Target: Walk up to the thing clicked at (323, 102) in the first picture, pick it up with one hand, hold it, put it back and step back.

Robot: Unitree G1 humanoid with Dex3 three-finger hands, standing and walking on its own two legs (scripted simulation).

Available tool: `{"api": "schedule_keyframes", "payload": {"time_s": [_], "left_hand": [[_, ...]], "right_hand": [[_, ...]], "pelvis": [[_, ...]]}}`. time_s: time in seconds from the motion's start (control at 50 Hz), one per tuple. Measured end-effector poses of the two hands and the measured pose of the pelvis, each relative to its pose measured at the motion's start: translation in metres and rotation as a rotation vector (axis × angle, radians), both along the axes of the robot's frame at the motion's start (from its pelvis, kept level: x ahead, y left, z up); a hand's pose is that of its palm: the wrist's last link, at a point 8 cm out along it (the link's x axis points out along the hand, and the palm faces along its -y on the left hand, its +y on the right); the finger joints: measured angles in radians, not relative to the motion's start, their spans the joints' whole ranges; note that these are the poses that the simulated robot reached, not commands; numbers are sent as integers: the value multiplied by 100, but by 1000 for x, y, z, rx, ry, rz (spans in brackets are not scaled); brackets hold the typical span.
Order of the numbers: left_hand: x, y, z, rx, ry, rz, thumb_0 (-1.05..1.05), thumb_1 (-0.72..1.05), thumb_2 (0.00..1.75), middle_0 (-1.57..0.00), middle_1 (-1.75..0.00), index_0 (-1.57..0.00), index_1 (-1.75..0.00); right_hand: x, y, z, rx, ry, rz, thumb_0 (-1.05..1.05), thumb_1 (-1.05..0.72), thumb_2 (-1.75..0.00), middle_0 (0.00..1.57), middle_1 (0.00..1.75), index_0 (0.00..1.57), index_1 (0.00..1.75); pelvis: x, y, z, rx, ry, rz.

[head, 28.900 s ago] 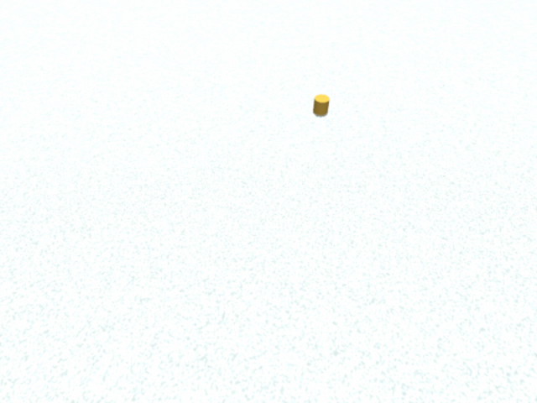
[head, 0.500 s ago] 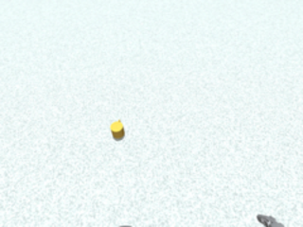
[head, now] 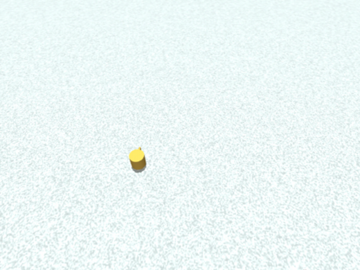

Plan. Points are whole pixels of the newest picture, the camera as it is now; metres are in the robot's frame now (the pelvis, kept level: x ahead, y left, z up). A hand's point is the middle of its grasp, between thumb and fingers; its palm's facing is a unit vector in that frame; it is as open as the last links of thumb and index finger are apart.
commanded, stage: walk up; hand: left
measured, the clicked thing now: (138, 157) +0.86 +0.26 -0.72
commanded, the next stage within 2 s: stand in 0.56 s
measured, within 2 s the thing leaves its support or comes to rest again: neither
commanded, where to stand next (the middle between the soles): +0.45 +0.01 m, yaw +0 degrees
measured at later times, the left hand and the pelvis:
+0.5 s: hand out of the picture +0.15 +0.26 -0.13, palm faces +0.04 -0.94 -0.33, open 7.3 cm; pelvis +0.02 +0.01 +0.01, yaw +1 degrees
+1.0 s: hand out of the picture +0.06 +0.26 -0.14, palm faces +0.01 -0.94 -0.34, open 7.3 cm; pelvis +0.01 +0.00 +0.02, yaw +1 degrees
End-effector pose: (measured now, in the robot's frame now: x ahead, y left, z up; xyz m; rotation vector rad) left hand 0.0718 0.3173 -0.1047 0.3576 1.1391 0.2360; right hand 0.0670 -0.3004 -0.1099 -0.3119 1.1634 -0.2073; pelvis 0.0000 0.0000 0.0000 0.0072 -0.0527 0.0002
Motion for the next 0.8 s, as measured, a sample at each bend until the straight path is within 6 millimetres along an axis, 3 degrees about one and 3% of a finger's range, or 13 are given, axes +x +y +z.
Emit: {"api": "schedule_keyframes", "payload": {"time_s": [0.18,0.32,0.42,0.56,0.8], "left_hand": [[25,-17,1,-24,-3,6,1,91,90,-21,-30,-21,-30],[57,-17,4,-55,-58,9,1,91,90,-21,-30,-21,-30],[65,-14,5,-63,-68,11,1,91,90,-20,-30,-21,-30],[56,-8,6,-63,-51,30,1,91,90,-20,-30,-21,-30],[8,-10,4,-64,69,47,1,91,90,-20,-30,-21,-30]], "right_hand": [[17,3,-11,19,28,-15,0,-91,-90,20,29,20,30],[28,14,-2,18,46,4,0,-91,-90,20,29,20,30],[39,16,5,5,26,10,0,-91,-90,20,30,20,30],[51,17,11,-6,0,22,0,-91,-90,20,30,20,30],[51,21,14,18,-16,39,0,-91,-90,20,30,20,30]], "pelvis": [[17,2,1,-8,7,12],[23,5,8,-7,13,15],[23,7,11,-10,14,17],[22,10,13,-11,8,22],[15,9,19,-7,-1,19]]}}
